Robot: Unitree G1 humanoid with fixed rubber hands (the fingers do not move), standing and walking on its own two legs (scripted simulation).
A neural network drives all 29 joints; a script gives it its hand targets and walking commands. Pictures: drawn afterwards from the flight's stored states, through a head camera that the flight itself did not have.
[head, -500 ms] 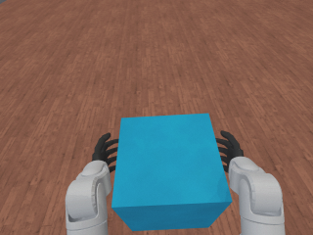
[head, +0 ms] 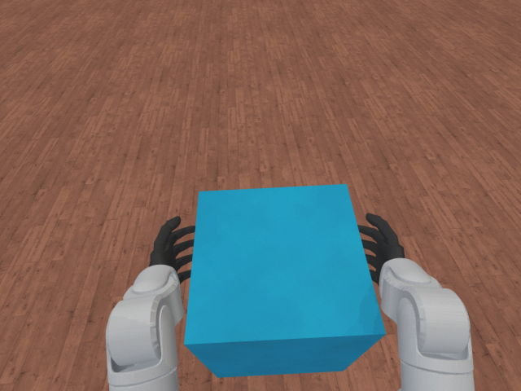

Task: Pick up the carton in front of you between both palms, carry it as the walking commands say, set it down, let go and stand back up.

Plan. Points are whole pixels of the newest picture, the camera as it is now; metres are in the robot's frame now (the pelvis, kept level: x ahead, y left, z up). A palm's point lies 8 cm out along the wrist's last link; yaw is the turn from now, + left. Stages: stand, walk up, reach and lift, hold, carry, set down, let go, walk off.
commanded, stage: carry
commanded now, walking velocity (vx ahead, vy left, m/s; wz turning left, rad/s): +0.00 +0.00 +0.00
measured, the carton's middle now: (276, 288) +0.27 +0.00 +0.02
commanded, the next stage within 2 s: hold in 1.70 s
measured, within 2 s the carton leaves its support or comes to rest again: neither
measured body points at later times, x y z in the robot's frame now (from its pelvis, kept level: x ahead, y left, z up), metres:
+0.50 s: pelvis +0.10 +0.01 -0.01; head +0.08 +0.01 +0.44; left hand +0.37 +0.17 +0.04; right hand +0.37 -0.13 +0.04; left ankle -0.02 +0.11 -0.73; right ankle +0.12 -0.09 -0.73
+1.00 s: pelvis +0.06 +0.02 +0.00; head +0.04 +0.02 +0.45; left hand +0.36 +0.18 +0.03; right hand +0.36 -0.12 +0.03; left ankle -0.02 +0.11 -0.73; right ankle +0.12 -0.09 -0.73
